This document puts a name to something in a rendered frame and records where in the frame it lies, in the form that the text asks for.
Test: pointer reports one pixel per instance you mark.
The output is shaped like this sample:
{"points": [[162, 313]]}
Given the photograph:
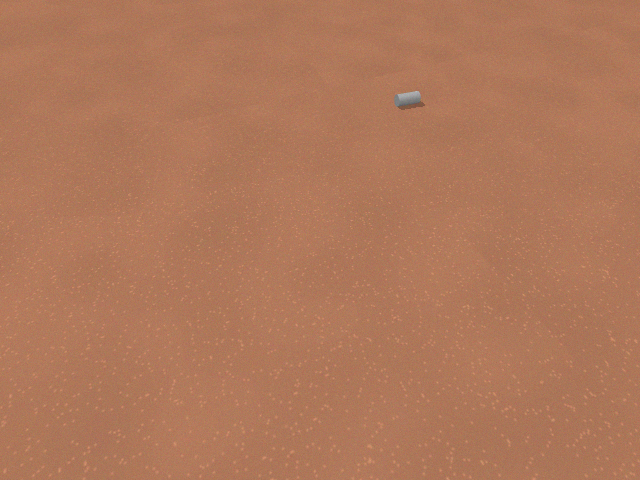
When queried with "can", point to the can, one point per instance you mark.
{"points": [[407, 98]]}

